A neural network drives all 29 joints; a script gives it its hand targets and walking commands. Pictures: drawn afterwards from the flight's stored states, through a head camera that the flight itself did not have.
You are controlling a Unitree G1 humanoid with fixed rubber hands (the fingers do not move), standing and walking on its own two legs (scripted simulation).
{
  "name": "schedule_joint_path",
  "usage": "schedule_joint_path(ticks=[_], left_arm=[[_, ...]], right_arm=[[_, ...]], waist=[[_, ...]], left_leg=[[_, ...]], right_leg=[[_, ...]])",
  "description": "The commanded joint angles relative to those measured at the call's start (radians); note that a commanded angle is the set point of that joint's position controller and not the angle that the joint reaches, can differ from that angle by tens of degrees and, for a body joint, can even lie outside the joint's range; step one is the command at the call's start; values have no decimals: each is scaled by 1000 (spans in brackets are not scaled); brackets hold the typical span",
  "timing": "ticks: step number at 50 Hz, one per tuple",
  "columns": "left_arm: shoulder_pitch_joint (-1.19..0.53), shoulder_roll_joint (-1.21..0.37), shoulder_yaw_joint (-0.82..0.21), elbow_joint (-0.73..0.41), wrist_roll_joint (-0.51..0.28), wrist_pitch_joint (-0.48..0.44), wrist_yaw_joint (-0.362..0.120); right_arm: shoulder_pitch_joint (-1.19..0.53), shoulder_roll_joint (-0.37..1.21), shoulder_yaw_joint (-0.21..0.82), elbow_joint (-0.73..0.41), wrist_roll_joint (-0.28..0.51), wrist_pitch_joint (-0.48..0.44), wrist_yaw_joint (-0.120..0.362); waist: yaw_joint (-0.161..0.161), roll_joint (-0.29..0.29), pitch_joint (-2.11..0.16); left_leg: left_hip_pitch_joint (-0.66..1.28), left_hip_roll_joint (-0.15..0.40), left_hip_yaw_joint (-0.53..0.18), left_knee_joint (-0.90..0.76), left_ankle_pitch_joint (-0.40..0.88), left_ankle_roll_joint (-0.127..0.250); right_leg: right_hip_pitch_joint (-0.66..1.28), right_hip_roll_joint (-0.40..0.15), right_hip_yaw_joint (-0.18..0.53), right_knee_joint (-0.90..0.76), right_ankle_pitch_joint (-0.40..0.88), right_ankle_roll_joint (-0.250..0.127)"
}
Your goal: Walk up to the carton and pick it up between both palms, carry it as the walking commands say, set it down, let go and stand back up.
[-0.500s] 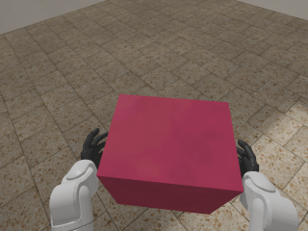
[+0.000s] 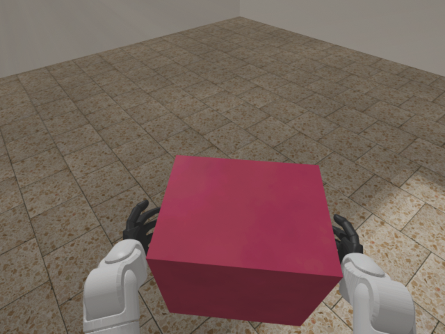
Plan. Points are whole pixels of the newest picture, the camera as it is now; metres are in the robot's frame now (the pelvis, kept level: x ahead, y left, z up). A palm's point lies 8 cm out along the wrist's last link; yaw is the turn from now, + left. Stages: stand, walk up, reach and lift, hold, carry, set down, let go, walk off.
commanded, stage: carry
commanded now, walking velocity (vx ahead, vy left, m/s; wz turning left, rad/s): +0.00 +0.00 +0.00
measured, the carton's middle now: (239, 242) +0.30 +0.01 +0.02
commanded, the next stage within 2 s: none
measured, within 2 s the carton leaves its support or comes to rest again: neither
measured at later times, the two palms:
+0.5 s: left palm (137, 248) +0.26 +0.18 +0.07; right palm (344, 259) +0.26 -0.17 +0.06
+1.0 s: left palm (138, 252) +0.26 +0.18 +0.05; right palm (341, 262) +0.26 -0.16 +0.04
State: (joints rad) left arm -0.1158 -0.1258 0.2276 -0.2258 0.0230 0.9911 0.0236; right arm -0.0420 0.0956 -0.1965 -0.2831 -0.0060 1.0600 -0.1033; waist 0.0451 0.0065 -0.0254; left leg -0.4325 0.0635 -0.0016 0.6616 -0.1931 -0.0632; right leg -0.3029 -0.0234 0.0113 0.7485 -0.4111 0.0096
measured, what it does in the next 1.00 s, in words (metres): stands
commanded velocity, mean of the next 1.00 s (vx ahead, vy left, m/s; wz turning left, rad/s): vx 0.00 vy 0.00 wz -0.05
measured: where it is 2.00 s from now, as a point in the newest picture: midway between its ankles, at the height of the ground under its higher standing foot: outside the picture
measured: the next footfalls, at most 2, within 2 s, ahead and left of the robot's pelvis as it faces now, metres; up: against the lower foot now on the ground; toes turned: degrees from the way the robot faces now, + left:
none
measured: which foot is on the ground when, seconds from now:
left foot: down 0.00-1.00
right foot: down 0.00-1.00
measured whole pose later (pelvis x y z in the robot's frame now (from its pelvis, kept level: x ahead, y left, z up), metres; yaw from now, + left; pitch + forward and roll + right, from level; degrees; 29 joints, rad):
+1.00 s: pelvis +0.00 +0.00 +0.00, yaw +0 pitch -3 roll +0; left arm -0.12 -0.11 0.23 -0.08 0.03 0.85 0.04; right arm -0.09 0.07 -0.19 -0.08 -0.01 0.91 -0.08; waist 0.05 0.01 0.00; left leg -0.43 0.07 0.00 0.66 -0.18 -0.06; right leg -0.30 -0.02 0.01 0.75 -0.40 0.01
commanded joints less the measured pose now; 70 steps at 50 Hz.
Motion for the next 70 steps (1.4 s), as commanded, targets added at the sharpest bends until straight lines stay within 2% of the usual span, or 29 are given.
schedule_joint_path(ticks=[1,2,3,4,5,6,7,8,9,10,11,12,13,15,19,20,23,28,29,30,43,45,47,49,50,57,61,68,70], left_arm=[[-547,-605,-662,-69,-197,-42,-99],[-489,-687,-718,-155,-242,-32,-95],[-480,-584,-617,-7,-177,-35,-92],[-524,-594,-638,-33,-189,-53,-102],[-556,-646,-690,-137,-236,-57,-98],[-537,-638,-675,-71,-213,-59,-100],[-484,-625,-637,-8,-180,-56,-98],[-463,-622,-638,7,-179,-65,-98],[-512,-663,-669,-97,-216,-80,-100],[-455,-513,-526,166,-111,-102,-104],[-525,-597,-633,-15,-191,-125,-105],[-539,-626,-670,-74,-211,-114,-103],[-496,-601,-622,27,-181,-117,-111],[-488,-535,-580,109,-137,-127,-111],[-539,-655,-728,-260,-273,-99,-84],[-475,-563,-598,74,-153,-100,-99],[-507,-610,-641,-132,-223,-96,-78],[-486,-555,-612,-14,-178,-97,-76],[-502,-509,-574,27,-151,-110,-81],[-531,-538,-612,-70,-194,-116,-82],[-480,-574,-615,-99,-214,-125,-69],[-484,-519,-575,52,-146,-147,-85],[-508,-523,-597,6,-150,-176,-92],[-534,-687,-750,-342,-305,-122,-67],[-552,-714,-814,-406,-323,-84,-65],[-350,-704,-801,-411,-308,141,-53],[-353,-639,-821,-415,-288,219,-49],[-461,-724,-830,-434,-319,246,-73],[-507,-769,-850,-438,-333,237,-78]], right_arm=[[-674,589,616,-125,138,-110,151],[-728,634,716,-323,196,-104,143],[-673,567,614,-110,130,-100,143],[-693,571,625,-141,134,-122,145],[-729,614,666,-245,174,-127,140],[-713,593,637,-181,152,-132,146],[-734,583,647,-177,153,-132,145],[-705,567,631,-156,139,-145,144],[-810,601,681,-309,195,-162,144],[-669,487,528,42,66,-171,152],[-714,546,586,-116,117,-199,149],[-688,596,627,-142,136,-185,149],[-717,548,610,-119,115,-192,148],[-644,500,546,28,65,-200,156],[-701,631,699,-323,221,-169,137],[-618,546,559,27,89,-169,153],[-744,574,641,-268,193,-175,128],[-598,519,534,-37,100,-167,136],[-609,512,522,36,89,-180,144],[-642,528,561,-98,118,-186,135],[-672,535,590,-201,149,-205,117],[-606,485,508,20,59,-222,137],[-618,499,529,-4,78,-250,155],[-742,645,721,-459,250,-208,119],[-655,685,732,-416,244,-163,122],[-566,678,785,-529,277,48,112],[-446,647,748,-397,256,129,123],[-622,733,797,-504,281,153,135],[-621,763,779,-497,274,138,138]], waist=[[-37,4,-296],[-40,-72,-296],[-41,-71,-284],[-43,-99,-272],[-48,-93,-288],[-46,-24,-273],[-40,-61,-287],[-38,35,-325],[-36,-18,-354],[-40,-23,-354],[-42,38,-373],[-38,-9,-333],[-38,-77,-353],[-40,-54,-334],[-39,-58,-349],[-39,-29,-349],[-44,-69,-295],[-42,55,-315],[-43,6,-301],[-42,-56,-281],[-39,-75,-366],[-42,-7,-335],[-39,39,-325],[-38,-56,-335],[-42,6,-327],[-53,-42,-353],[-54,126,-313],[-42,-131,-186],[-56,-107,-212]], left_leg=[[227,69,-71,-204,3,60],[251,71,-69,-195,-2,64],[259,64,-60,-164,22,68],[222,65,-56,-171,30,59],[257,45,-25,-148,29,49],[235,58,-66,-177,40,58],[256,81,-81,-183,87,67],[244,95,-107,-209,101,83],[272,87,-84,-188,120,80],[284,96,-93,-177,180,82],[302,86,-59,-166,192,71],[263,81,-60,-161,178,72],[268,84,-65,-140,225,82],[253,76,-48,-114,290,76],[258,79,-53,-120,304,70],[248,73,-56,-130,276,71],[235,69,-53,-140,141,68],[267,93,-91,-192,118,81],[255,87,-78,-176,102,73],[229,81,-78,-188,50,78],[271,61,-43,-152,157,75],[285,75,-62,-158,227,80],[261,89,-91,-207,137,85],[273,103,-70,-145,159,86],[266,106,-77,-152,166,81],[249,135,-79,-102,49,54],[326,254,-185,-183,-38,93],[195,78,-14,-6,-287,2],[317,88,-33,18,-248,27]], right_leg=[[-94,-80,65,-307,19,-39],[-121,-70,68,-295,8,-43],[-134,-87,83,-325,19,-42],[-127,-98,85,-320,24,-36],[-138,-105,81,-326,38,-37],[-145,-102,78,-310,-10,-39],[-132,-83,55,-284,49,-30],[-88,-63,30,-237,57,-27],[-84,-66,53,-271,77,-35],[-88,-61,45,-242,112,-38],[-80,-66,42,-242,136,-41],[-70,-69,48,-260,134,-35],[-60,-78,56,-254,198,-40],[-50,-90,66,-250,274,-40],[-42,-75,48,-227,273,-39],[-30,-72,47,-230,230,-41],[-97,-85,86,-271,156,-50],[-123,-60,60,-243,54,-48],[-125,-63,61,-266,52,-45],[-129,-69,64,-285,37,-43],[-50,-81,58,-261,163,-54],[-77,-65,46,-247,175,-44],[-87,-53,28,-213,89,-42],[-108,-58,54,-241,155,-44],[-134,-58,73,-219,166,-42],[-168,-57,135,-187,196,-52],[-322,-17,98,-124,-23,-47],[-373,-94,306,-346,-24,-86],[-452,-99,295,-324,-25,-86]])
